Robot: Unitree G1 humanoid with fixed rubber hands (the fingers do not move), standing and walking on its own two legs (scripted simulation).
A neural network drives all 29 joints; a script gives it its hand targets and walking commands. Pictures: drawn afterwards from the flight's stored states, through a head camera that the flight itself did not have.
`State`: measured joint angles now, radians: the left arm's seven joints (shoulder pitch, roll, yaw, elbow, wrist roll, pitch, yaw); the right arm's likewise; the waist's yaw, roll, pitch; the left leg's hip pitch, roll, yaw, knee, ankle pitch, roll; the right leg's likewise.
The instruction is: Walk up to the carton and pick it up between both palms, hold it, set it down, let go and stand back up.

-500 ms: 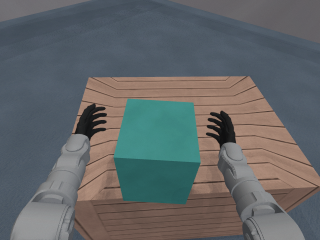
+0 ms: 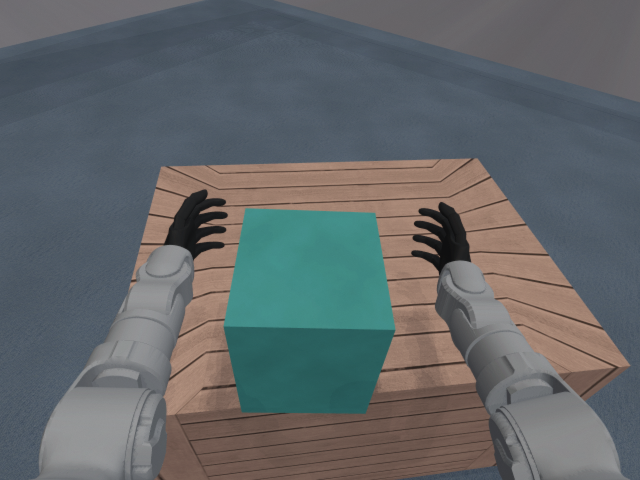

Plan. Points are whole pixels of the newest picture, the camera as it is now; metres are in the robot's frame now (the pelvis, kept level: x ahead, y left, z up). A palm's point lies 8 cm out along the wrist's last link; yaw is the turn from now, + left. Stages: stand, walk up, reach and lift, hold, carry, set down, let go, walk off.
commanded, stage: set down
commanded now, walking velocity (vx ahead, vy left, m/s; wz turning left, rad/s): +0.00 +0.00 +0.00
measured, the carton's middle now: (307, 314) +0.40 +0.01 -0.04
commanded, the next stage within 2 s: none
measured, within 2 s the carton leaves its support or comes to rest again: neither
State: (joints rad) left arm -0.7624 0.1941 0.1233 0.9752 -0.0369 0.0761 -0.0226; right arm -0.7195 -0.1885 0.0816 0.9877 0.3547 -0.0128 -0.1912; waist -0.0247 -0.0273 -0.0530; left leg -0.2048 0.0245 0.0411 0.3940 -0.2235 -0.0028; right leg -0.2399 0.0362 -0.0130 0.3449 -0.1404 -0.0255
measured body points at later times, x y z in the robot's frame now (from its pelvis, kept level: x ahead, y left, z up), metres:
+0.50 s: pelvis -0.01 +0.00 -0.01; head -0.01 +0.01 +0.44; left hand +0.34 +0.21 +0.02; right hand +0.33 -0.18 +0.02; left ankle -0.01 +0.12 -0.75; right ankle +0.02 -0.10 -0.75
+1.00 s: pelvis -0.01 +0.01 -0.01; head +0.01 +0.02 +0.44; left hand +0.26 +0.22 -0.05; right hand +0.26 -0.18 -0.05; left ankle -0.01 +0.12 -0.75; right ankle +0.02 -0.10 -0.75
